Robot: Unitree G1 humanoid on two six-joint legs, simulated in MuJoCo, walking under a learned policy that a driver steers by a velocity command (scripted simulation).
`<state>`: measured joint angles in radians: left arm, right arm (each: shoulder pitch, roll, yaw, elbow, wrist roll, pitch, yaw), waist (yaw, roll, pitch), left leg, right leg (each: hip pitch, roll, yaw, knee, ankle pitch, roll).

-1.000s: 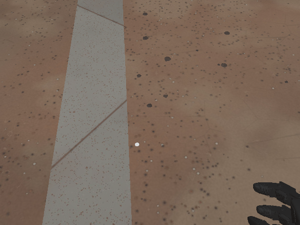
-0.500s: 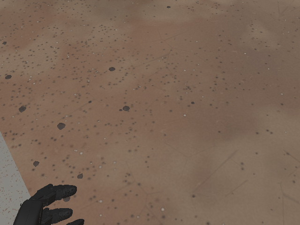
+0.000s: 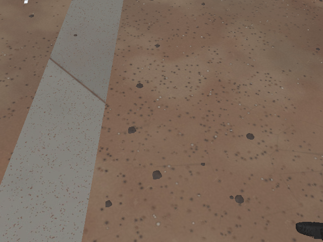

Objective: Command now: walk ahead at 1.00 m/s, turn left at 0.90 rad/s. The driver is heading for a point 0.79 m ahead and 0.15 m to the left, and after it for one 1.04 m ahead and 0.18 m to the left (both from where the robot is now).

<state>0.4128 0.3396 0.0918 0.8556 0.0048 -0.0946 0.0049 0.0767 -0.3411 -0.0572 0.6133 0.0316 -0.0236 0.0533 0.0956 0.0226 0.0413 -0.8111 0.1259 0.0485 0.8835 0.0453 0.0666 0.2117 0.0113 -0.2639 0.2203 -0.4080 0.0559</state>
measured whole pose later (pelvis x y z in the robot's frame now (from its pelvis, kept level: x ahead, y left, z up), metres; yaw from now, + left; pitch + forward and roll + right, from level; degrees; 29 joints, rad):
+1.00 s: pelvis +0.82 +0.25 +0.00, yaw +28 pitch +2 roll +0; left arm 0.56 0.26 0.03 0.84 -0.03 -0.07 0.00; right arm -0.06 -0.24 0.00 0.56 0.00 -0.13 0.03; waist 0.12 -0.03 0.02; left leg -0.50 0.01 -0.03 0.63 -0.17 -0.01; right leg -0.06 -0.01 0.17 0.78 -0.50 -0.01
